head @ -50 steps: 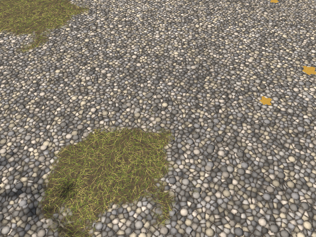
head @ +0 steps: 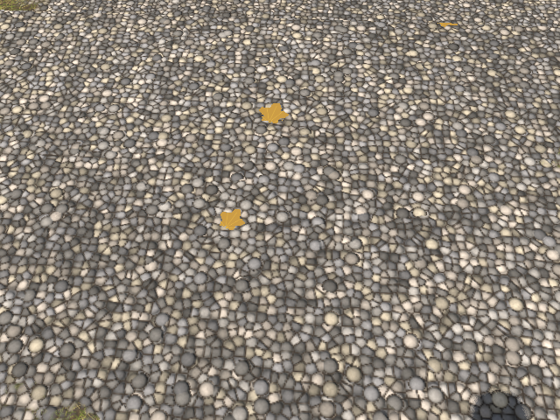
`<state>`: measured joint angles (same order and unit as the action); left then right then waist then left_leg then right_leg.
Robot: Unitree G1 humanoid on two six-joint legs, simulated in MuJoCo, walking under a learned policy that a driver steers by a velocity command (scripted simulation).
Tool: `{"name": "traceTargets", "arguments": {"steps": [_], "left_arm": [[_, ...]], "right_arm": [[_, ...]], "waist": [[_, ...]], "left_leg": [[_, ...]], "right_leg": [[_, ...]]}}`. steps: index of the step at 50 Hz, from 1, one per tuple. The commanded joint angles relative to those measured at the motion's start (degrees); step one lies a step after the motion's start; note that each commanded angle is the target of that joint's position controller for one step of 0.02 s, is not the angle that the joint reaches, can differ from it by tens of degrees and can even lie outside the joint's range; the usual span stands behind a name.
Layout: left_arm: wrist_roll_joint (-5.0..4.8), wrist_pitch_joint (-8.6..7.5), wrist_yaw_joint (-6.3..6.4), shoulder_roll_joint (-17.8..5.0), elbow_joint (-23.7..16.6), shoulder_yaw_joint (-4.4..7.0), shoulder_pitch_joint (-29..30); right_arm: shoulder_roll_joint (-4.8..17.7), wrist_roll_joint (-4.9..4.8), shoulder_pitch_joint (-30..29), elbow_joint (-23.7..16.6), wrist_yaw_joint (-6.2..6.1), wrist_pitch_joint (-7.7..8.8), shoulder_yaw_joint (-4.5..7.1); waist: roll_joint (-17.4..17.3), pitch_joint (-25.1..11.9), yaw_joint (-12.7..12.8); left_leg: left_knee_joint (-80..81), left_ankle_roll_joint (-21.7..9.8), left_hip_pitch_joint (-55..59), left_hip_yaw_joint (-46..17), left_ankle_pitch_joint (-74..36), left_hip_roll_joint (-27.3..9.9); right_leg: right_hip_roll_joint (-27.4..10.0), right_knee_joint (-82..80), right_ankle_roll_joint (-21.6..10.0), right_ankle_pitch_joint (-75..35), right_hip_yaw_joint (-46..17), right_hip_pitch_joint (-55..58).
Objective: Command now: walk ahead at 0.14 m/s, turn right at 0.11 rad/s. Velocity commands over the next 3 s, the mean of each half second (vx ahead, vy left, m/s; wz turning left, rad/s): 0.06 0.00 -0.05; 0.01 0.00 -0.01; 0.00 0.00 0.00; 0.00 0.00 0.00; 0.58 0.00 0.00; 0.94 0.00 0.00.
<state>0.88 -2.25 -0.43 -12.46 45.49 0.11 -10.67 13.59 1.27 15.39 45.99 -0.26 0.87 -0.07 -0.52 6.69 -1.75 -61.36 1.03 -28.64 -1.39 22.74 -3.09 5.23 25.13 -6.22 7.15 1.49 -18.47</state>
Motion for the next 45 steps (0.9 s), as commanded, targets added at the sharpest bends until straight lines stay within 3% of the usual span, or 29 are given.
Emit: {"name": "traceTargets", "arguments": {"steps": [1, 5, 7, 9, 10, 11, 12, 13, 14, 16, 17, 21, 32, 45], "left_arm": [[0.46, -1.56, -0.14, -6.45, -1.79, 1.56, 0.52], [0.49, -0.83, -0.35, -6.25, 0.82, 1.59, -1.95], [0.6, -0.07, -0.12, -6.46, 1.68, 1.62, -2.37], [0.14, 0.71, 0.51, -6.37, 2.11, 1.42, -1.42], [0.29, 0.9, 0.87, -5.62, 2.58, 1.12, -2.78], [0.48, 0.86, 1.04, -4.04, 2.46, 0.7, -4.72], [-0.52, 1.12, 1.04, -1.93, 3.94, 0.44, -11.18], [-0.18, 1.85, 1.48, -3.44, 5.93, 0.52, -9.85], [-0.13, 2.14, 1.6, -4.45, 6.26, 0.87, -8.41], [-0.08, 2.15, 1.48, -6.21, 7.24, 1.44, -6.76], [-0.09, 2.03, 1.45, -5.97, 7.88, 1.39, -6.86], [-0.35, 1.61, 2.09, -4.46, 10.93, 1.01, -6.66], [-0.37, 2.3, 2.97, -3.33, 16.85, 0.59, -6.96], [-0.35, 2.5, 3.36, -1.53, 20.68, -0.11, -7.78]], "right_arm": [[3.04, 0.08, 11.56, 1.25, -0.22, -1.16, 1.07], [3.43, 0.01, 5.3, 1.19, -0.88, -1.94, 1.2], [3.49, 0.09, 3.02, 1.16, -1.12, -2.1, 1.2], [2.65, 0.47, 3.08, 1.85, -1.38, -1.68, 0.94], [3.49, 0.8, 2.93, 1.99, -1.62, -1.14, 0.96], [6.23, 1.32, 3.66, 1.94, -1.99, -0.33, 1.24], [9.11, 0.16, -0.37, 1.83, -1.99, -0.3, 1.73], [5.79, -0.39, -2.44, 1.74, -1.49, -0.14, 1.12], [4.46, -0.37, -3.59, 2.02, -1.22, 0.08, 0.64], [4.41, -0.58, -2.51, 3.45, -1.39, 0.2, 0.61], [4.55, -0.87, -1.39, 4.51, -1.61, 0.22, 0.76], [4.1, -0.87, -0.19, 6.83, -1.72, 0.24, 0.98], [2.79, -0.76, 0.14, 12.55, -2.11, 0.02, 0.76], [0.75, -0.71, 2.44, 17.21, -2.36, -0.26, 0.28]], "waist": [[4.47, -12.73, -2.63], [6.77, -11.41, 0.11], [6.22, -9.41, 0.89], [4.4, -7.29, -0.22], [2.09, -6.3, -0.06], [-2.9, -6.5, 1.27], [-9.41, -6.98, 6.14], [-6.92, -6.73, 4.6], [-6.33, -5.03, 4.55], [-5.7, -4.67, 3.25], [-4.95, -4.84, 2.95], [-0.39, -5.74, 1.94], [0.23, -4.9, 2.02], [0.2, -3.08, 1.85]], "left_leg": [[7.45, 0.12, 11.43, 1.3, -4.97, 0.38], [16.54, -0.55, 13.97, 1.78, -10.44, 0.95], [20.75, -1.14, 15.51, 1.66, -9.49, 1.29], [30.66, -2.36, 20.18, 2.08, -11.58, 1.95], [36.44, -3.0, 22.8, -0.54, -13.99, 0.2], [40.84, -4.06, 24.49, -8.43, -20.26, -6.94], [42.29, -8.21, 19.77, -13.32, -23.81, -11.99], [43.92, -8.62, 12.81, -12.98, -17.67, -11.11], [44.52, -6.61, 10.39, -10.68, -13.67, -7.78], [43.9, -4.35, 13.1, -6.89, -12.88, -3.83], [43.36, -4.17, 15.15, -6.05, -14.05, -3.19], [41.62, -4.98, 20.17, -5.27, -20.14, -3.27], [42.2, -5.24, 20.63, -4.71, -22.44, -2.68], [43.37, -5.06, 20.04, -4.78, -19.21, -1.99]], "right_leg": [[-14.47, -6.84, -7.3, -45.77, -5.67, 1.3], [-14.1, -8.27, -5.65, -26.45, -6.89, 0.18], [-14.92, -8.21, -5.45, -15.51, -9.4, -1.01], [-14.11, -5.93, -3.7, -4.61, -10.82, -3.33], [-12.82, -4.55, -1.59, 0.5, -11.48, -4.62], [-9.95, -0.61, 0.76, 5.15, -10.01, -5.15], [-4.16, -0.38, 2.05, 11.34, -5.46, -1.04], [-4.66, -1.53, 2.89, 9.5, -4.96, 6.74], [-5.3, -3.05, 3.14, 6.18, -6.15, 9.31], [-7.05, -4.36, 2.9, 2.01, -7.59, 9.25], [-7.68, -5.0, 2.91, 1.05, -7.99, 8.56], [-8.08, -6.49, 3.51, -0.09, -7.99, 7.6], [-8.86, -6.48, 3.67, -1.95, -7.56, 10.02], [-9.29, -6.67, 3.78, -0.59, -7.29, 9.57]]}}
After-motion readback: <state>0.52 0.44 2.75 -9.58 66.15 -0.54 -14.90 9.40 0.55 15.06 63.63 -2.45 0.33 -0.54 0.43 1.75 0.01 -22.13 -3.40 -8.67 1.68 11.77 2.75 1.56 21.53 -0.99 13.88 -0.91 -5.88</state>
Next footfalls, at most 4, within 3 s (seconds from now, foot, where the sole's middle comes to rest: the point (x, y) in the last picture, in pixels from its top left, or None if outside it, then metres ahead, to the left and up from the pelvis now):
0.20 left None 0.13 0.13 -0.77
2.36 right None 0.22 -0.09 -0.77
2.82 left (255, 312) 0.67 0.09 -0.77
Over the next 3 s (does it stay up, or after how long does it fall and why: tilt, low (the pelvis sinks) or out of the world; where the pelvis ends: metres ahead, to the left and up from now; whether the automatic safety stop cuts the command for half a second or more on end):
stays up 0.62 0.03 0.00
